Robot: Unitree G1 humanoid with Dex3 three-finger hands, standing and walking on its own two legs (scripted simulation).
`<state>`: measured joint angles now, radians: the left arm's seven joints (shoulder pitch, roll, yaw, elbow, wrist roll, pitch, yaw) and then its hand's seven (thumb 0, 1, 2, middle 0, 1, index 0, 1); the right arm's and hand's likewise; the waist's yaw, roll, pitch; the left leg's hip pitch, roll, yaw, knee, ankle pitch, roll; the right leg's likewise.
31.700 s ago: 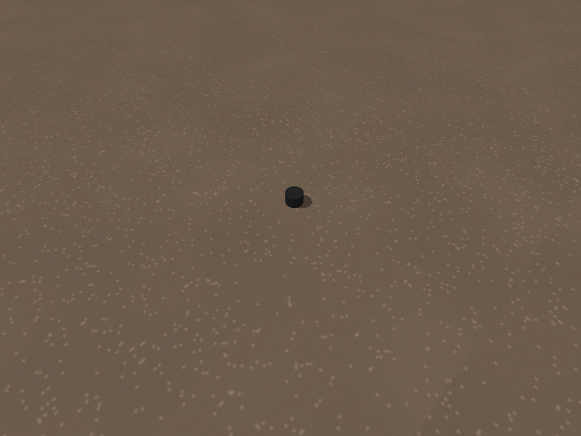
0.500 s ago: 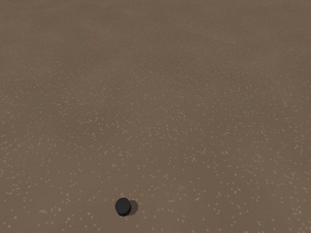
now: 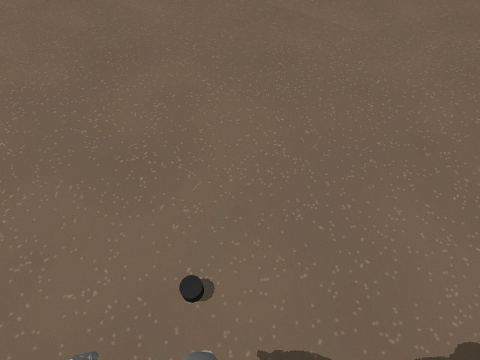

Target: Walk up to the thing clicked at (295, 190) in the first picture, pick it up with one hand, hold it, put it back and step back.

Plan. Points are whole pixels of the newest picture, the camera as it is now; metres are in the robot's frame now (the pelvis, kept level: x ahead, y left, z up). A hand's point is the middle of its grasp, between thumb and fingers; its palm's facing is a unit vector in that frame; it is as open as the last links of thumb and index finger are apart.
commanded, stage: step back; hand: left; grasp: from above
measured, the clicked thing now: (191, 288) +0.44 +0.22 -0.74
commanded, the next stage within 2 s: none
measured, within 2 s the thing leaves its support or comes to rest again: neither
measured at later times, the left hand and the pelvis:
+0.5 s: hand out of the picture +0.04 +0.28 -0.17, palm faces -0.10 -0.91 -0.39, open 7.4 cm; pelvis -0.08 +0.02 -0.02, yaw -4 degrees
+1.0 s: hand out of the picture -0.09 +0.30 -0.16, palm faces +0.00 -0.93 -0.37, open 7.4 cm; pelvis -0.21 +0.04 -0.01, yaw -1 degrees
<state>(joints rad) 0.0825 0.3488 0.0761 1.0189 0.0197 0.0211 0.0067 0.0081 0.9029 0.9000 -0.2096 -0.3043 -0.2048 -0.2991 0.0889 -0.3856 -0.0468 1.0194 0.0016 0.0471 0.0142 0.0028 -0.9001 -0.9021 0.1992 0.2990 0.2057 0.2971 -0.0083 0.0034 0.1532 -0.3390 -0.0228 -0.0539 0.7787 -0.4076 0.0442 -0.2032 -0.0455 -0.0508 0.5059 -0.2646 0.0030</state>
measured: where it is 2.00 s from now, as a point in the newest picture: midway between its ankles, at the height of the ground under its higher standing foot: outside the picture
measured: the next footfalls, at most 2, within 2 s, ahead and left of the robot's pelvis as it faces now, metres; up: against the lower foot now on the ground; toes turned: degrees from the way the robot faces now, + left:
right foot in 0.48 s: -0.07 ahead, -0.10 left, +0.00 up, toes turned -1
left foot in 0.84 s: -0.13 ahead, +0.15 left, +0.00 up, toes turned -2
